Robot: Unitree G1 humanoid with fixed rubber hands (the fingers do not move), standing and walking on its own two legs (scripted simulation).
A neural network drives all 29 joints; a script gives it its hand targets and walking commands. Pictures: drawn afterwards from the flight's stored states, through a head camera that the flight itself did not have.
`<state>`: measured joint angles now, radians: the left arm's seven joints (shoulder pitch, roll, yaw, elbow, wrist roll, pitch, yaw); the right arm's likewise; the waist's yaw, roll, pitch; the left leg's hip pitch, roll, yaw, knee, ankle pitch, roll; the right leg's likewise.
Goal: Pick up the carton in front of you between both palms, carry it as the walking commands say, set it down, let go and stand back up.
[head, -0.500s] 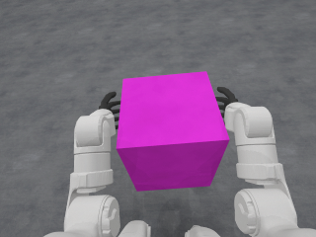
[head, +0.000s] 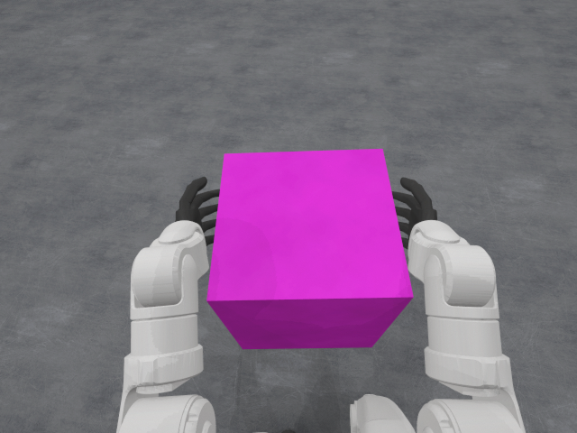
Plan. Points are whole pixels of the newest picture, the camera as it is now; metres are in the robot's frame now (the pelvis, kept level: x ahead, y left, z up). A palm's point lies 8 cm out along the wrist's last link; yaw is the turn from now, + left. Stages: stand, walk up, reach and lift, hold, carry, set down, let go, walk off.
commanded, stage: carry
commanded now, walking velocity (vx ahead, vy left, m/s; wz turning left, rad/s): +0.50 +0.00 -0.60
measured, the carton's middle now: (305, 259) +0.33 +0.00 +0.00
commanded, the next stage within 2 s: none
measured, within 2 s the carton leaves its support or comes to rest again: neither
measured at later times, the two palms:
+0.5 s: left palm (293, 94) +0.62 +0.01 +0.08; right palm (473, 113) +0.56 -0.29 +0.07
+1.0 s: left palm (349, 2) +0.93 -0.12 +0.08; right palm (488, 33) +0.77 -0.38 +0.09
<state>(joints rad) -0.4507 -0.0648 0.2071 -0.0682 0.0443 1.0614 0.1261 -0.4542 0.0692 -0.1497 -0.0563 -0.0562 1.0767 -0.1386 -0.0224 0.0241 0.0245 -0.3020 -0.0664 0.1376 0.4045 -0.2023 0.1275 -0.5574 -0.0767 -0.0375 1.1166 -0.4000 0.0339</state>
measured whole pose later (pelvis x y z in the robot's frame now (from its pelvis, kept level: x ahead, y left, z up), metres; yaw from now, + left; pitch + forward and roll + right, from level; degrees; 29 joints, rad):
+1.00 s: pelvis +0.63 -0.12 +0.01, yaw -32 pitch +4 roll -1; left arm -0.13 -0.13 0.10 -0.31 0.12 1.20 0.09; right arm -0.10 0.13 -0.08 -0.29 -0.10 1.18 -0.09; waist -0.02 -0.03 -0.12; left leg -0.22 0.11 0.28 0.35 -0.19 0.01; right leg -0.57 -0.07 -0.08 1.00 -0.25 -0.03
